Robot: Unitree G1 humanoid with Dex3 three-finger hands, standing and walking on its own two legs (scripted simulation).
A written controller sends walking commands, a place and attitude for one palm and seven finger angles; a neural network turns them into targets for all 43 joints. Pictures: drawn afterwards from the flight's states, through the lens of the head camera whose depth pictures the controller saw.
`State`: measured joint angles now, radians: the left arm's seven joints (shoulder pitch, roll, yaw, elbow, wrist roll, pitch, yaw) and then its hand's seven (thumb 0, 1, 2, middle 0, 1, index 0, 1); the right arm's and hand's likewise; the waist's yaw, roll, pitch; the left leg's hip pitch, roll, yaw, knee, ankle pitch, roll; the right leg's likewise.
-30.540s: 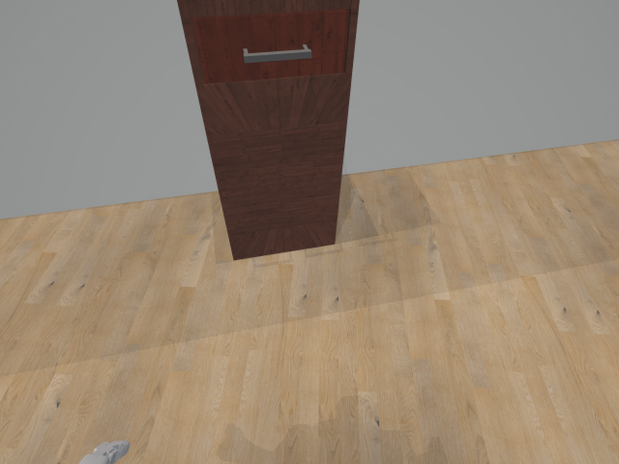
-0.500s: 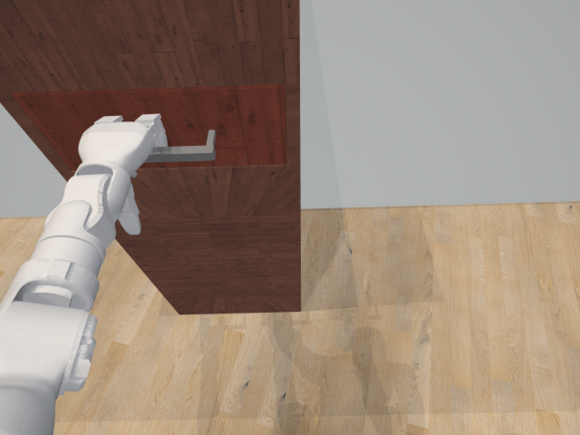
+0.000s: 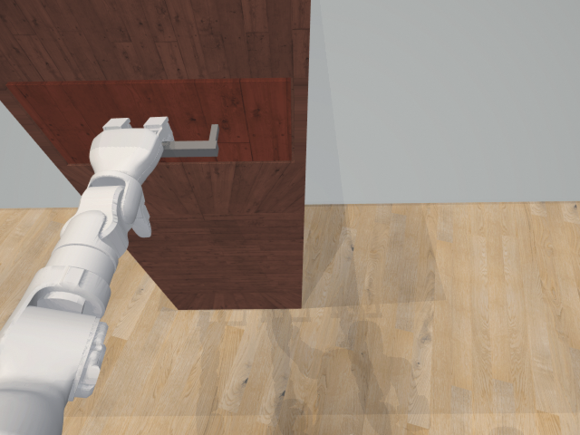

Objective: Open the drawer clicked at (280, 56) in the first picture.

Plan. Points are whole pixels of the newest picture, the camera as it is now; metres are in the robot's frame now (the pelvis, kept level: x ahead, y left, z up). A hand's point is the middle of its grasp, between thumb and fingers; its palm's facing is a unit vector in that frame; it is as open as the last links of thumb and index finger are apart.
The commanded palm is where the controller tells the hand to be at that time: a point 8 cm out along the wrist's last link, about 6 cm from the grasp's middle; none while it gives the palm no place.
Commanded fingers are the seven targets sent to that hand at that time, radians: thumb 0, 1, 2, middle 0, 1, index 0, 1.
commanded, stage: lower the fingers behind the handle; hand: left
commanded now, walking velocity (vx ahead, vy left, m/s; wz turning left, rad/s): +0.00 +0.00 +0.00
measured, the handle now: (161, 140) +0.52 +0.19 +0.09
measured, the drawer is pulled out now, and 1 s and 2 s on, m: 0.00 0.00 0.02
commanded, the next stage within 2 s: close the thumb around the handle in 0.32 s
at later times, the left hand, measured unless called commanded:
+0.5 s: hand (142, 181) +0.46 +0.22 +0.07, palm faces -0.02 -0.01 -1.00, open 13.8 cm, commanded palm +0.44 +0.22 +0.12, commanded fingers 0.00 -0.22 0.42 -0.32 -1.23 -0.32 -1.23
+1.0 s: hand (142, 179) +0.46 +0.22 +0.07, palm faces -0.03 +0.01 -1.00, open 6.2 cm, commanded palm +0.44 +0.22 +0.12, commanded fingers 0.00 0.90 0.90 -0.40 -1.35 -0.40 -1.35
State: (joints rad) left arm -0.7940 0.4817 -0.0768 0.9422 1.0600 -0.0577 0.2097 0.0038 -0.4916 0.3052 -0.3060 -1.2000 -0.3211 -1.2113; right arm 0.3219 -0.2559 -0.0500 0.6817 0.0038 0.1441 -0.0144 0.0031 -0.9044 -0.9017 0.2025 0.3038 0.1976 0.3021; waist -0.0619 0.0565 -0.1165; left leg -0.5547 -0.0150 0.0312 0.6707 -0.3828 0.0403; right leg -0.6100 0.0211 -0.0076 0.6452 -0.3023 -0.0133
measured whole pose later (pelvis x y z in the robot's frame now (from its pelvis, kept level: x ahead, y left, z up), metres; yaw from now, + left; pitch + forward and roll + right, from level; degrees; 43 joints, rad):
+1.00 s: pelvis +0.00 +0.00 +0.00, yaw +0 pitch +15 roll -1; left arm -0.80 0.48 -0.08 0.94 1.07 -0.08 0.21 0.00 0.62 0.79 -0.38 -1.32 -0.39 -1.32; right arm 0.33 -0.26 -0.05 0.68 0.01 0.14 -0.02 0.00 -0.90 -0.90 0.20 0.30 0.20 0.30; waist -0.05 0.05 -0.11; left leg -0.55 -0.02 0.03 0.68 -0.38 0.04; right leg -0.61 0.02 -0.01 0.65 -0.30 -0.02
